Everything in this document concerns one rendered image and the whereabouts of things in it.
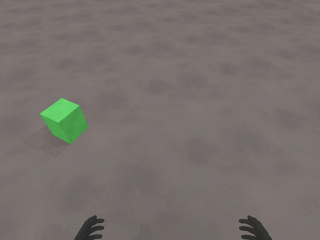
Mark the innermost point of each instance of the right robot hand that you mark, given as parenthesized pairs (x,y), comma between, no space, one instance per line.
(258,230)

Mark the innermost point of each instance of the left robot hand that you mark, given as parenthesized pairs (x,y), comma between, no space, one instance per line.
(87,229)

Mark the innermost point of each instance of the carton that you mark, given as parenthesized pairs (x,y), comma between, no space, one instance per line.
(65,120)

